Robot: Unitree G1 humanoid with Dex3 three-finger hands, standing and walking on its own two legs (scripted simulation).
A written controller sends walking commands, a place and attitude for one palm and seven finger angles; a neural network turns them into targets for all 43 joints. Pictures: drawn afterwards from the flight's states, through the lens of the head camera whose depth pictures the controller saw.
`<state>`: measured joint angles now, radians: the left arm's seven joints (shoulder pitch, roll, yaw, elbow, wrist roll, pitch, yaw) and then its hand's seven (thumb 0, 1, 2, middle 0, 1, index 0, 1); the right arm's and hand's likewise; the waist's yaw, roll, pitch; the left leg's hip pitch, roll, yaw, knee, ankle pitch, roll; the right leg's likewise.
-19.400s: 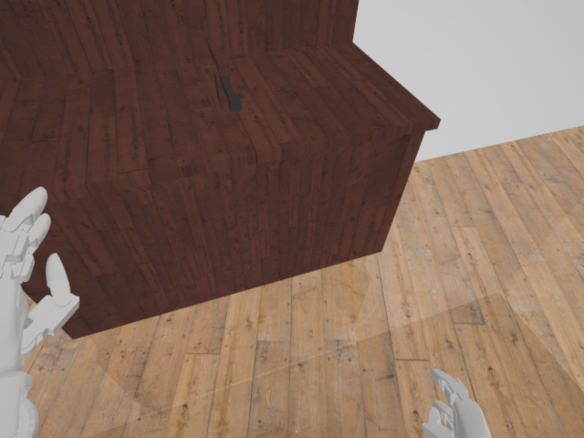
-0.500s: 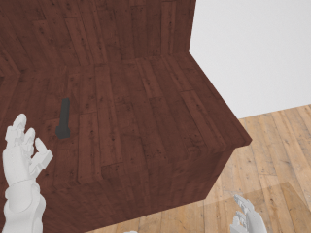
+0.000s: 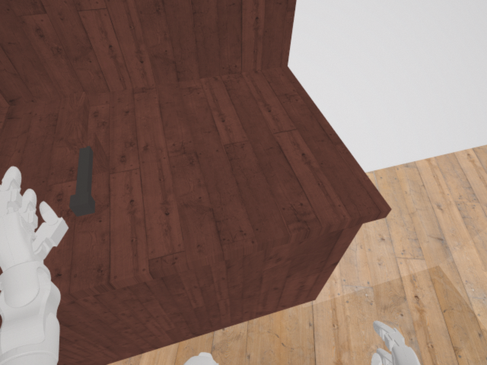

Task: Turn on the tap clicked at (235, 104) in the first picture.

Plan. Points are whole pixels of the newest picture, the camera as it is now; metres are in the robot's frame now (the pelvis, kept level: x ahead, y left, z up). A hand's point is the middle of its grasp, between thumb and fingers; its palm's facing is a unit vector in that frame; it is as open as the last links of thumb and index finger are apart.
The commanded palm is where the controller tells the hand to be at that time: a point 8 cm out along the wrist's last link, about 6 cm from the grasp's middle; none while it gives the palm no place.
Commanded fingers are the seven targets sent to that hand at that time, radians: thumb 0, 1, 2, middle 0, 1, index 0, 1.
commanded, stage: reach beside the lever's end, fingers flat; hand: left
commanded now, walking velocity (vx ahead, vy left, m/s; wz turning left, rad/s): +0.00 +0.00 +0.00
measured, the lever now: (82, 204) +0.34 +0.30 +0.07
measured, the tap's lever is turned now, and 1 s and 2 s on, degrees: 0 0 22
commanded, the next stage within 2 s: push the lever round in 0.50 s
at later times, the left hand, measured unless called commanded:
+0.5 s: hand (58, 224) +0.31 +0.32 +0.06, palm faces +0.56 -0.82 -0.10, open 7.8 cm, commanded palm +0.26 +0.35 +0.07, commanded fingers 0.00 0.90 0.90 -0.15 -0.15 -0.15 -0.15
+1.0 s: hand (70, 217) +0.32 +0.30 +0.07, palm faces +0.56 -0.82 -0.08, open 7.9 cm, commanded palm +0.27 +0.32 +0.07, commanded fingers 0.00 0.90 0.90 -0.15 -0.15 -0.15 -0.15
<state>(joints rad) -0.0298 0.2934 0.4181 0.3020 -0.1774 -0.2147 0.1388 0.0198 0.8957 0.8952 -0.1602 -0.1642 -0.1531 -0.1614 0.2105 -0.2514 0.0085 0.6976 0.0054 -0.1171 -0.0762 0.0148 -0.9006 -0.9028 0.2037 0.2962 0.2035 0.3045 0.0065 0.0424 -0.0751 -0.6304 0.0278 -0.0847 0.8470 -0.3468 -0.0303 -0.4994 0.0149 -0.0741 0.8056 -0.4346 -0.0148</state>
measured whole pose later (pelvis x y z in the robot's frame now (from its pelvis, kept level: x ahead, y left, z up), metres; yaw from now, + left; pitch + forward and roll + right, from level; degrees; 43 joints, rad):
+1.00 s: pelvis +0.00 +0.01 -0.01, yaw -1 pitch +9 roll -3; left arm -0.08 0.27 0.40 0.33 -0.14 -0.26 0.19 0.02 0.90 0.90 -0.16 -0.15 -0.15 -0.15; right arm 0.22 -0.24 0.01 0.67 0.00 -0.08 -0.05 0.01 -0.90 -0.90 0.20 0.30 0.20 0.30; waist -0.01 0.04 -0.10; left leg -0.70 0.03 -0.09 0.91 -0.37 -0.02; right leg -0.56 0.02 -0.07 0.85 -0.44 0.00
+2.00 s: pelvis +0.00 +0.00 -0.01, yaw +0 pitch +8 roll -2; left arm -0.15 0.11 0.21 0.32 -0.02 -0.19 0.53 0.02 0.95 0.91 -0.16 -0.15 -0.15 -0.15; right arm 0.20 -0.22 0.00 0.67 -0.03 -0.03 -0.02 0.01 -0.90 -0.90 0.20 0.30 0.20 0.30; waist -0.01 0.05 -0.12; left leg -0.68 0.02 -0.09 0.91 -0.37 -0.03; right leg -0.54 0.01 -0.08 0.86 -0.46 -0.02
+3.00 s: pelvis +0.00 -0.01 -0.01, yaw +0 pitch +12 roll -2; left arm -0.51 0.01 0.27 0.65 0.10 -0.14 0.87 -0.01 0.93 0.93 -0.16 -0.15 -0.15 -0.15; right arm 0.20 -0.20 -0.04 0.74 -0.09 0.03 0.03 0.01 -0.90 -0.90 0.20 0.30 0.20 0.30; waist -0.05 0.04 -0.15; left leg -0.75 0.03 -0.11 0.91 -0.37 -0.05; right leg -0.62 0.03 -0.09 0.88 -0.47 -0.04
